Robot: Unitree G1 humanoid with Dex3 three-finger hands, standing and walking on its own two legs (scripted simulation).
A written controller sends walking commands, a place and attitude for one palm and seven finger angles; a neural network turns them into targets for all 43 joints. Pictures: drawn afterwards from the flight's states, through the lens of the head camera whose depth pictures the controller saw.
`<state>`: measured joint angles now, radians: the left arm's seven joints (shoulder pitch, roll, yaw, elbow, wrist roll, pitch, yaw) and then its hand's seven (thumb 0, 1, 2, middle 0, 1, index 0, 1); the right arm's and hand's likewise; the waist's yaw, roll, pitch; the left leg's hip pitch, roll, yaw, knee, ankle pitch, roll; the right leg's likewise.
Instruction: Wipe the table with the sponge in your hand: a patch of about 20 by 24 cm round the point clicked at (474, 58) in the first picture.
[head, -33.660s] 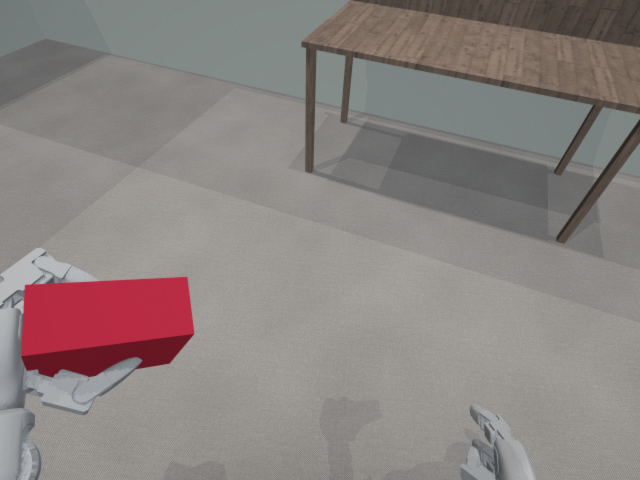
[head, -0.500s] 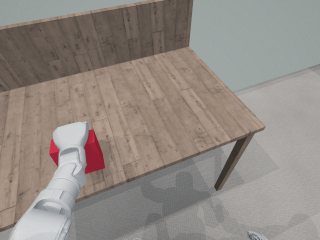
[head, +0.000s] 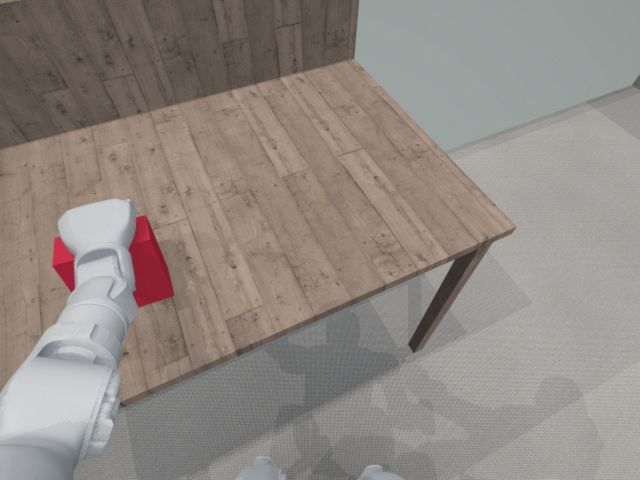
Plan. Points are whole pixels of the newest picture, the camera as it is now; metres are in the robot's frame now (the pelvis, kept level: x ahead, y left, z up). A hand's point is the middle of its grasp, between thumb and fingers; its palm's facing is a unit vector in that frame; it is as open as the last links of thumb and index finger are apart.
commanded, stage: wipe forward along the middle lane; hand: left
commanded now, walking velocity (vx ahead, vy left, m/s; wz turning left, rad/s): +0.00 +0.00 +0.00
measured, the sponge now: (124, 278) +0.40 +0.30 -0.04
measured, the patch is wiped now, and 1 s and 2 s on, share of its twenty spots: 1.00 1.00 1.00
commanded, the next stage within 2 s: slide back across to the first lane in 0.54 s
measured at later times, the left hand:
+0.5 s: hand (107, 229) +0.46 +0.32 +0.01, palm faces -0.13 +0.00 -0.99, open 9.9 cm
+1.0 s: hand (86, 214) +0.48 +0.35 +0.01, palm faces -0.13 -0.03 -0.99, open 9.9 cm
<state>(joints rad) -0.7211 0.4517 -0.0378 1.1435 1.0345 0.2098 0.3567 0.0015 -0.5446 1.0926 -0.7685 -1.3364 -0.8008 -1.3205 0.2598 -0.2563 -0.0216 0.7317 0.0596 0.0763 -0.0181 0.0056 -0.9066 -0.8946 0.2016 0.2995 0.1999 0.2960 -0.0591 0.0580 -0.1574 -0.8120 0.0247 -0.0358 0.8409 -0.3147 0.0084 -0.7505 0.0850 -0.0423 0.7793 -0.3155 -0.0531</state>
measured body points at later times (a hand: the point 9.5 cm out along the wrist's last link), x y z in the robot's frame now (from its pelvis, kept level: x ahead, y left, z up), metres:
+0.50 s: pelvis +0.01 +0.02 -0.01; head +0.10 +0.04 +0.44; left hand +0.46 +0.31 +0.06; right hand +0.07 -0.24 -0.13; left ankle +0.05 +0.12 -0.70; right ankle +0.03 -0.09 -0.70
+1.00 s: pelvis +0.02 +0.03 +0.00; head +0.12 +0.06 +0.44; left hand +0.48 +0.35 +0.07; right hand +0.03 -0.23 -0.12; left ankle +0.05 +0.12 -0.70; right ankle +0.03 -0.09 -0.70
